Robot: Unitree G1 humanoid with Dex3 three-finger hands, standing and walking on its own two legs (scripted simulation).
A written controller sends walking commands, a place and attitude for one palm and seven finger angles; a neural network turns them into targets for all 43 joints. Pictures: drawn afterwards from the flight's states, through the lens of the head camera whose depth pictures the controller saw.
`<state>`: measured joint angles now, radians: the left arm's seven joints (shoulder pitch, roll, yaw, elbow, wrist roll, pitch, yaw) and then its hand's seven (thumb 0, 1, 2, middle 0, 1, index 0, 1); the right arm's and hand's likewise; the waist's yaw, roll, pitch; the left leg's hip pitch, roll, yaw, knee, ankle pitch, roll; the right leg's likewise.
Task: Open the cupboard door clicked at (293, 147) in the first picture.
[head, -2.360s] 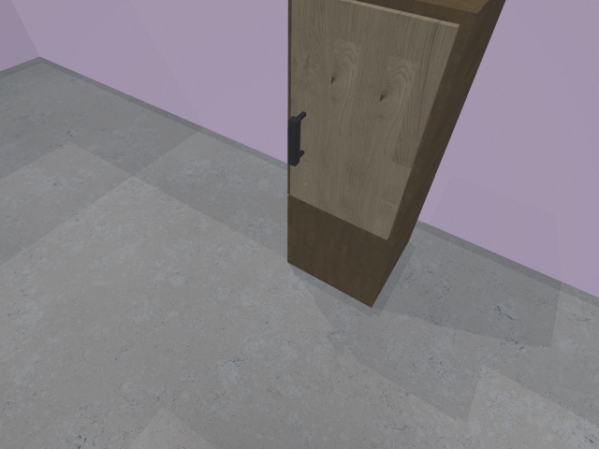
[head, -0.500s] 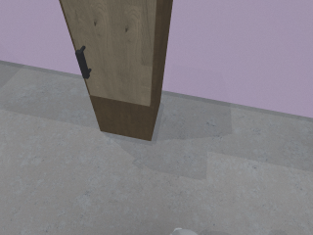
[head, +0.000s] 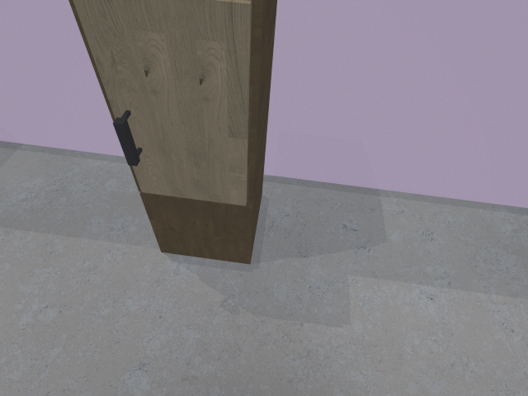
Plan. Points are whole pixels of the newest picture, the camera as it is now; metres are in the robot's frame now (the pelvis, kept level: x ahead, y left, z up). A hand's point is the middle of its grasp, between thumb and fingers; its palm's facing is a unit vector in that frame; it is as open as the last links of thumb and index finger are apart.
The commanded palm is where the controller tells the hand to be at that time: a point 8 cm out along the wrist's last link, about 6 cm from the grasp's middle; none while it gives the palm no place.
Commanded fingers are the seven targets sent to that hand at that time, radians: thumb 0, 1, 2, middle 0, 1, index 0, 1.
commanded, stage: take the last steps up to it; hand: left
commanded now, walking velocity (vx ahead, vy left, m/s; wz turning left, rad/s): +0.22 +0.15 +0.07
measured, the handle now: (130, 138) +0.71 +0.38 -0.08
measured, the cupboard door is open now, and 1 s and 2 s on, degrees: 0 0 0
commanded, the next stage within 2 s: come to a stop and stand still in 0.28 s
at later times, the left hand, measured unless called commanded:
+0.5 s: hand out of the picture +0.10 +0.20 -0.15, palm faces +0.14 -0.97 -0.20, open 7.3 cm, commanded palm none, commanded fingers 0.00 0.90 0.90 -0.20 -0.30 -0.20 -0.30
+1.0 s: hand (126, 371) +0.18 +0.24 -0.15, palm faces +0.07 -0.96 -0.28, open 7.3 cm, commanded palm none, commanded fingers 0.00 0.90 0.90 -0.20 -0.30 -0.20 -0.30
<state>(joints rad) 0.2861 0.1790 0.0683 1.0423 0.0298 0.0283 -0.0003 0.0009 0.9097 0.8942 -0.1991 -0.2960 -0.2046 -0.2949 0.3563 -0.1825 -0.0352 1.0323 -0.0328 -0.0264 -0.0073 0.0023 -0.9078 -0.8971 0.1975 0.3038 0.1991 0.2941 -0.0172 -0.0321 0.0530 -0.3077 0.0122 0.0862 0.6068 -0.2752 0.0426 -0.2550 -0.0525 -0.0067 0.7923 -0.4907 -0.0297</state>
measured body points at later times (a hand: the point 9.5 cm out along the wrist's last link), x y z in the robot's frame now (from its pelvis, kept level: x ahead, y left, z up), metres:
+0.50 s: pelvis +0.13 +0.03 +0.02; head +0.16 +0.02 +0.47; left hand +0.09 +0.25 -0.13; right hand +0.17 -0.20 -0.14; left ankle +0.16 +0.18 -0.68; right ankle +0.11 -0.09 -0.73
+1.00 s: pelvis +0.14 +0.03 +0.01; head +0.17 +0.01 +0.46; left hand +0.18 +0.29 -0.13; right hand +0.21 -0.21 -0.15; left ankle +0.13 +0.17 -0.69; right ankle +0.15 -0.07 -0.73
